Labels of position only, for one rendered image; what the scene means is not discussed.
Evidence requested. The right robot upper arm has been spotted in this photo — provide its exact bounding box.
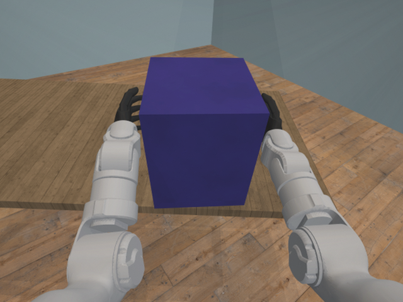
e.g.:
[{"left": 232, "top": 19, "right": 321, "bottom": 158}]
[{"left": 288, "top": 224, "right": 403, "bottom": 302}]

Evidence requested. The right robot forearm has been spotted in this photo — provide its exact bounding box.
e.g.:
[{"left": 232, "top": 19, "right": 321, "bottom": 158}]
[{"left": 261, "top": 129, "right": 368, "bottom": 262}]

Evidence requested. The robot right hand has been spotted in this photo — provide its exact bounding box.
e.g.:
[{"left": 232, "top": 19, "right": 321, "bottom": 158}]
[{"left": 261, "top": 93, "right": 282, "bottom": 142}]

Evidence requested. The robot left hand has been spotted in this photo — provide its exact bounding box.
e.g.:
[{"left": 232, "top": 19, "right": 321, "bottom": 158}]
[{"left": 114, "top": 87, "right": 143, "bottom": 131}]

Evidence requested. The left robot forearm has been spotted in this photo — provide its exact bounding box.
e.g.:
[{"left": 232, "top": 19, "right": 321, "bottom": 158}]
[{"left": 67, "top": 120, "right": 141, "bottom": 282}]

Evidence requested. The carton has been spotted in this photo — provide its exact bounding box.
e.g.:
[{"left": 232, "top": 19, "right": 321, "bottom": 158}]
[{"left": 139, "top": 57, "right": 270, "bottom": 209}]

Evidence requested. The table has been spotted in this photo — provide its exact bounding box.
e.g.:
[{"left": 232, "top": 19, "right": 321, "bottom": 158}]
[{"left": 0, "top": 79, "right": 337, "bottom": 218}]

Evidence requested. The left robot upper arm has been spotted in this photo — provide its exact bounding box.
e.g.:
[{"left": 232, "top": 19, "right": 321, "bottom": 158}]
[{"left": 31, "top": 231, "right": 145, "bottom": 302}]

